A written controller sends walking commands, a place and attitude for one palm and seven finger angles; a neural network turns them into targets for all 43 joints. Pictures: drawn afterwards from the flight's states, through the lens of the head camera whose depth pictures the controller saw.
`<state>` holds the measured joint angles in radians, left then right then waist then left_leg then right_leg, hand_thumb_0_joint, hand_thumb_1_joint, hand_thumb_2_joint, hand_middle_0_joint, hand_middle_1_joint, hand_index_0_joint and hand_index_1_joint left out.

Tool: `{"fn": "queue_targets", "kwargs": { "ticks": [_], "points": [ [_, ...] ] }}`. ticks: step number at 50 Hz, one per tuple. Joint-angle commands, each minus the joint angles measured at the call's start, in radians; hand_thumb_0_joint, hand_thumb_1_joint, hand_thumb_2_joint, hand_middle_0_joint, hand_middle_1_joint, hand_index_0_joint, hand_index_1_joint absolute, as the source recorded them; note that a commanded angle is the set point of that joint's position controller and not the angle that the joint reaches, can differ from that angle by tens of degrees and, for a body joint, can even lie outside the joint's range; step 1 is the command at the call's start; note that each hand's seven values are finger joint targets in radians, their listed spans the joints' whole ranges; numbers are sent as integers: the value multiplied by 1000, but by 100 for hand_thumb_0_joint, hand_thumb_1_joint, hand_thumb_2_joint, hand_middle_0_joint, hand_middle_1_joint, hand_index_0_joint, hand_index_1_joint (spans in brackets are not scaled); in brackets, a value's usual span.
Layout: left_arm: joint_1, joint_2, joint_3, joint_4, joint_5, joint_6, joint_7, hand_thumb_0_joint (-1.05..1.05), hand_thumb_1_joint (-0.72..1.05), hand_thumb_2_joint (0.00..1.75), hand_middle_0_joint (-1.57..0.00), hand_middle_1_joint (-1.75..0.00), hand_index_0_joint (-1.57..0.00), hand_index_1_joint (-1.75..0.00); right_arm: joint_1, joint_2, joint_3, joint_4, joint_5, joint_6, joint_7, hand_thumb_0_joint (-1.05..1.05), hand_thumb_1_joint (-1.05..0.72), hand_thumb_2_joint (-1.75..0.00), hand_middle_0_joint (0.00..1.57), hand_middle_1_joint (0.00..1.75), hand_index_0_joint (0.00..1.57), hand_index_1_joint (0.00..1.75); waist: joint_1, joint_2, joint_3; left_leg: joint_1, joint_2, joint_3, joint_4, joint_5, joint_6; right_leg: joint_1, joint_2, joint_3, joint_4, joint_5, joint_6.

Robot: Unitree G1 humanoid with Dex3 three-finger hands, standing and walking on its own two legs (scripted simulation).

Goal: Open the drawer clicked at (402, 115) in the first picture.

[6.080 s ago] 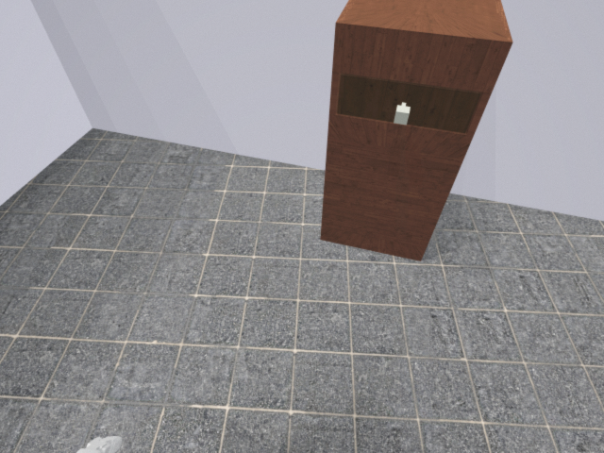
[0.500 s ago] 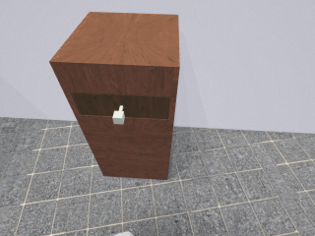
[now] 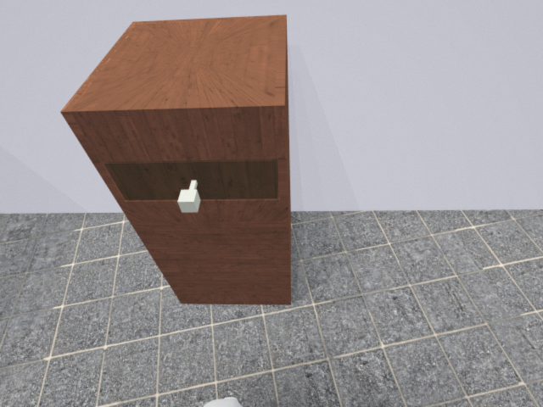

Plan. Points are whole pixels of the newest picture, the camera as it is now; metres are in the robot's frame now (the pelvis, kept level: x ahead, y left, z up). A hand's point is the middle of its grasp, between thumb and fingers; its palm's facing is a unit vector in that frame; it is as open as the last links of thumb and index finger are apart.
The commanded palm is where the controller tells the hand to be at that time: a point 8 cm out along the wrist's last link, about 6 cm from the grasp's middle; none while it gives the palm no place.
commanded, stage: come to a stop and stand still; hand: left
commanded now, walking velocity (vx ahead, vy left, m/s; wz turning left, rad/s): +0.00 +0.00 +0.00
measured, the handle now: (191, 194) +0.55 +0.24 -0.07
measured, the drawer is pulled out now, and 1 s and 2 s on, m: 0.00 0.00 0.00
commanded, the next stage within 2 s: look again from close up in 0.32 s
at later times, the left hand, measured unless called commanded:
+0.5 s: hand out of the picture -0.01 +0.17 -0.17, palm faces +0.01 -0.98 -0.20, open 7.3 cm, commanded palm none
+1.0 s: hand out of the picture -0.02 +0.18 -0.16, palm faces +0.03 -0.99 -0.16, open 7.4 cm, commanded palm none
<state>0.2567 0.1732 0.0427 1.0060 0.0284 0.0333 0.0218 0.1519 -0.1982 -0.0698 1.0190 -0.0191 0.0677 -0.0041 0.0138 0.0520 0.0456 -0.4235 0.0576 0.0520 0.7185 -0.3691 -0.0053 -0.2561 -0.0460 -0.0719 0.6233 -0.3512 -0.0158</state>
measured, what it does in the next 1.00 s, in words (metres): steps on the spot: left foot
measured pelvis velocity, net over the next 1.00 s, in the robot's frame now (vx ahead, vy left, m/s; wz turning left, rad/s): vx -0.01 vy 0.02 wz -0.01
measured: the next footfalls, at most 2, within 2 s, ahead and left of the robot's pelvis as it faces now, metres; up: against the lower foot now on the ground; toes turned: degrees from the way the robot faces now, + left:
left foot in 0.20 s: +0.00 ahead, +0.12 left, +0.00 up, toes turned +0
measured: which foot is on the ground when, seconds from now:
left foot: up 0.00-0.18, down 0.20-1.00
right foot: down 0.00-1.00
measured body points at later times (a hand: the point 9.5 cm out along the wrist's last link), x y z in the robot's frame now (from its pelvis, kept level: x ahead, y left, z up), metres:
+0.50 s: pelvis -0.02 +0.00 +0.01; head -0.01 -0.01 +0.46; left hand -0.01 +0.23 -0.15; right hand -0.01 -0.22 -0.16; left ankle -0.04 +0.12 -0.73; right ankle -0.01 -0.11 -0.73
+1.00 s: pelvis -0.01 +0.02 +0.01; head +0.01 +0.02 +0.46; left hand -0.02 +0.23 -0.15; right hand -0.02 -0.19 -0.15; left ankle -0.04 +0.12 -0.73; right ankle -0.01 -0.11 -0.73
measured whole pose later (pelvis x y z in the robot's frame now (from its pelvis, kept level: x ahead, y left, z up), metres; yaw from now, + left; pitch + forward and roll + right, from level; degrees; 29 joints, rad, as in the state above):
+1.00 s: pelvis -0.01 +0.02 +0.01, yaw -1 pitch -1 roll +0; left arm 0.30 0.13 -0.01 1.12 0.01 -0.01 0.02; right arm 0.31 -0.14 0.02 1.11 -0.02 -0.03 -0.03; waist 0.01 0.01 0.03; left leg -0.15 -0.01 0.06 0.46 -0.30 0.03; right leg -0.22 -0.05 -0.06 0.49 -0.26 0.01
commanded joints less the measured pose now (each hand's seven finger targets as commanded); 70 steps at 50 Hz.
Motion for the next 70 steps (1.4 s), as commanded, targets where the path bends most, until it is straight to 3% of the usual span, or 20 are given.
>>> {"fn": "queue_targets", "kwargs": {
  "ticks": [1, 6, 10, 13, 18, 19, 20, 22, 24, 26, 30, 52, 53, 54, 55, 56, 58, 60, 64, 70],
  "points": [
    [-76, 139, 15, -63, 2, -28, 12, 0, 90, 90, -20, -30, -20, -30, 48, -37, -5, -32, 5, -21, 0, 0, -90, -90, 20, 30, 20, 30, -46, -234, 44, 30, -12, -55, 226, -28, 11, -154, -197, 208, -394, 56, -117],
    [34, 135, 11, 0, -7, -43, 12, 0, 90, 90, -20, -30, -20, -30, 68, -12, 24, -2, 10, -48, -18, 0, -90, -90, 20, 30, 20, 30, 2, -178, -48, 100, -13, -18, -99, -26, -12, 102, -189, 169, -270, 459, -139],
    [44, 86, -4, 35, -28, -46, 12, 0, 90, 90, -20, -30, -20, -30, 131, -56, 42, 60, 3, -81, -32, 0, -90, -90, 20, 30, 20, 30, 10, -20, -108, 317, 90, -110, -332, 458, 26, 77, -77, 103, -213, 396, -21],
    [6, 96, -7, 66, -29, -41, 9, 0, 90, 90, -20, -30, -20, -30, 123, -46, 51, 91, 6, -82, -37, 0, -90, -90, 20, 30, 20, 30, 6, 58, -67, 252, 85, -91, -350, 419, 19, 137, -66, 76, -225, 353, -8],
    [15, 87, -17, 96, -26, -37, 6, 0, 90, 90, -20, -30, -20, -30, 141, -35, 56, 105, 6, -74, -36, 0, -90, -90, 20, 30, 20, 30, 2, -10, 26, 203, 62, -83, -414, 190, 14, 107, -62, 97, -301, 199, -7],
    [134, 113, -22, 123, -13, -65, 53, 0, 90, 90, -20, -30, -20, -30, 54, -74, 48, 36, 16, -92, -23, 0, -90, -90, 20, 30, 20, 30, 44, -36, 62, 138, 45, -9, -176, 157, -17, 78, -134, 162, -259, 608, 22],
    [90, 161, -18, 78, -13, -78, 44, 0, 90, 90, -20, -30, -20, -30, 140, -7, 52, 12, 13, -77, -18, 0, -90, -90, 20, 30, 20, 30, -26, -58, -33, 157, 7, -34, -155, -5, -7, 88, -197, 229, -293, 434, -37],
    [14, 143, -17, 35, -11, -78, 29, 0, 90, 90, -20, -30, -20, -30, 213, -14, 56, 7, 2, -69, -8, 0, -90, -90, 20, 30, 20, 30, -54, -125, -36, 221, 7, -34, -167, 34, 15, -38, -149, 178, -328, -35, -73],
    [1, 110, -18, 20, -13, -68, 21, 0, 90, 90, -20, -30, -20, -30, 240, -25, 59, 5, -4, -81, -6, 0, -90, -90, 20, 30, 20, 30, -54, -74, 22, 195, 19, -61, -238, 93, 28, -93, -90, 128, -284, -95, -53],
    [26, 94, -23, 19, -15, -59, 15, 0, 90, 90, -20, -30, -20, -30, 231, -36, 64, -7, -5, -91, -11, 0, -90, -90, 20, 30, 20, 30, -33, 50, 46, 124, 53, -116, -330, 99, 46, -34, -44, 88, -208, -5, -37],
    [79, 67, -34, 45, -20, -60, 8, 0, 90, 90, -20, -30, -20, -30, 205, -51, 71, -14, 1, -102, -20, 0, -90, -90, 20, 30, 20, 30, -5, -63, 24, 105, 51, -116, -362, 131, 54, 65, -45, 78, -189, 129, -22],
    [107, 41, -32, 96, -16, -59, 11, 0, 90, 90, -20, -30, -20, -30, 220, -28, 76, 78, 5, -110, -33, 0, -90, -90, 20, 30, 20, 30, -10, -39, 17, 205, 48, -86, -364, 284, 52, 78, -62, 73, -191, 264, -13],
    [173, 90, -31, 130, -10, -68, 55, 0, 90, 90, -20, -30, -20, -30, 110, -74, 60, 6, 23, -108, -24, 0, -90, -90, 20, 30, 20, 30, 29, -158, 42, 140, 63, -56, -177, 343, 15, 61, -112, 128, -199, 587, -4],
    [-624, 339, -95, -1419, 115, -235, 61, 0, 88, 89, -20, -32, -20, -32, 123, -216, 64, -339, 74, -255, -70, 0, -90, -90, 20, 30, 20, 30, -68, 152, -466, 405, -45, -38, -310, 475, 51, 151, 14, 146, -91, 476, -31],
    [-191, 307, -35, -1135, 136, -142, 147, 0, 85, 88, -20, -33, -20, -33, 33, -151, 51, -281, 63, -352, -113, 0, -90, -90, 20, 30, 20, 30, 10, 279, -413, 444, 0, -46, -297, 650, 25, 50, 24, 64, -39, 233, -44],
    [75, 113, -119, -993, 140, 24, 198, 0, 83, 87, -21, -34, -21, -34, 36, -96, 33, -272, 81, -386, -108, 0, -90, -90, 20, 30, 20, 30, -6, 182, -215, 282, 0, -65, -345, 551, -13, -62, 37, 12, -2, 62, -22],
    [14, 63, -212, -1105, 258, 37, 218, 0, 78, 85, -21, -37, -21, -37, 13, -145, 31, -323, 73, -419, -92, 0, -90, -90, 20, 30, 20, 30, -30, 52, -53, 169, -25, -80, -268, 359, 13, -129, 42, 15, -64, 138, -21],
    [102, 103, -219, -1106, 482, 34, 274, 0, 74, 83, -21, -40, -21, -40, 14, -177, 31, -381, 10, -396, -73, 0, -90, -90, 20, 30, 20, 30, -43, -90, -132, 103, -46, -101, -187, 311, 25, -193, 58, 14, -36, 132, -34],
    [478, 57, -211, -959, 849, 32, 364, 0, 64, 79, -22, -47, -22, -47, -86, -179, -9, -552, -44, -243, 11, 0, -90, -90, 20, 30, 20, 30, 62, -231, -116, -28, -75, -56, -110, 241, 8, -238, 83, 62, -17, 23, -58],
    [400, 239, -21, -1128, 1079, -92, 468, 0, 50, 73, -23, -55, -23, -55, -180, -137, 12, -678, -41, -64, 82, 0, -90, -90, 20, 30, 20, 30, 141, -131, -251, -110, -110, -9, -23, 229, 7, -188, 71, 174, 99, 200, -72]
  ]
}}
